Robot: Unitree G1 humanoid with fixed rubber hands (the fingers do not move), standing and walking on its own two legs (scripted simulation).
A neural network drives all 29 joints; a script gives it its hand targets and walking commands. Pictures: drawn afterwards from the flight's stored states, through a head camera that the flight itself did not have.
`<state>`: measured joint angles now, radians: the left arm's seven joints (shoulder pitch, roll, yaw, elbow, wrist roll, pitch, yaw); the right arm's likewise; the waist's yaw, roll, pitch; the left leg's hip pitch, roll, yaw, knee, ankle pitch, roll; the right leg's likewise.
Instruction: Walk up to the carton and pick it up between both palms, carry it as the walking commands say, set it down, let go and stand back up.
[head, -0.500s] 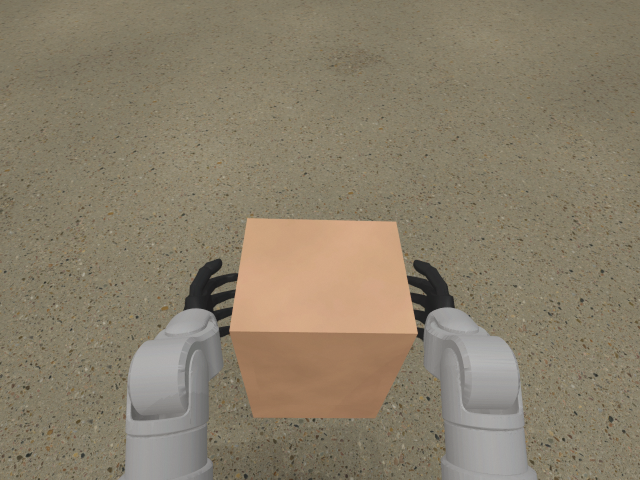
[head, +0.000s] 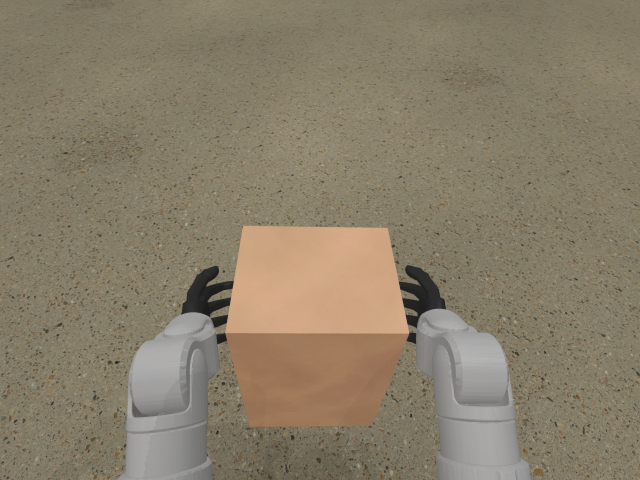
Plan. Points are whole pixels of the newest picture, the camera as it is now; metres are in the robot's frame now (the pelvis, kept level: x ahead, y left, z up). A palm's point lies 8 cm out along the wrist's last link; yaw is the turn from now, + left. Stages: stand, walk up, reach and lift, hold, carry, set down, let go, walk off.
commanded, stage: carry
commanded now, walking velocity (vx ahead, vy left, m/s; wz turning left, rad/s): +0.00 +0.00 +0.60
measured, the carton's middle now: (313, 335) +0.31 +0.01 +0.00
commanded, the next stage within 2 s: none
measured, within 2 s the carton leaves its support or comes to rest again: neither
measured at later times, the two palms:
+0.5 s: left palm (109, 409) +0.18 +0.20 +0.11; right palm (387, 350) +0.24 -0.07 +0.10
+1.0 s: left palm out of the picture +0.04 +0.28 +0.10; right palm (277, 421) +0.18 +0.05 +0.08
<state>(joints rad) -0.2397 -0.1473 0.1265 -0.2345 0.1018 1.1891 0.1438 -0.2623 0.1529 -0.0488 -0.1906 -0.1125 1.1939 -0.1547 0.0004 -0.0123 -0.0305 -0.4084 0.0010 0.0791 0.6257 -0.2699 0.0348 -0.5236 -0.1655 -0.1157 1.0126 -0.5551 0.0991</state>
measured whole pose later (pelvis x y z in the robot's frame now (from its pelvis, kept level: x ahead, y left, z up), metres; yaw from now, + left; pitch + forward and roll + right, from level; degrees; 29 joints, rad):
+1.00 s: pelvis -0.13 +0.01 +0.00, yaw +33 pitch +4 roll +0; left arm -0.25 -0.15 0.07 -0.28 0.07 1.18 0.16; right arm -0.22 0.14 -0.06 -0.31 -0.14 1.21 -0.14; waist 0.01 0.06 -0.04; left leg -0.46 -0.05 -0.04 0.54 -0.14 0.03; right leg -0.32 0.00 -0.08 0.58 -0.38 0.04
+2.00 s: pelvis -0.23 -0.05 +0.02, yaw +69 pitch +2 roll +4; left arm -0.26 -0.15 0.08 -0.24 0.11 1.19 0.14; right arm -0.23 0.15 -0.07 -0.28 -0.11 1.23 -0.16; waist -0.04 0.00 -0.04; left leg -0.53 0.02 0.06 0.96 -0.41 -0.04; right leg -0.30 -0.15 -0.20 0.55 -0.28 -0.02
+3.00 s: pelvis -0.29 -0.15 +0.01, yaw +89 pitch +1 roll +1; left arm -0.25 -0.15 0.11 -0.19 0.12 1.22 0.14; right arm -0.26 0.15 -0.07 -0.18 -0.13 1.24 -0.15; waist 0.02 0.00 -0.09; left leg -0.32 0.04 0.04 0.52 -0.22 -0.03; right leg -0.36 -0.09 -0.14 0.55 -0.21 -0.01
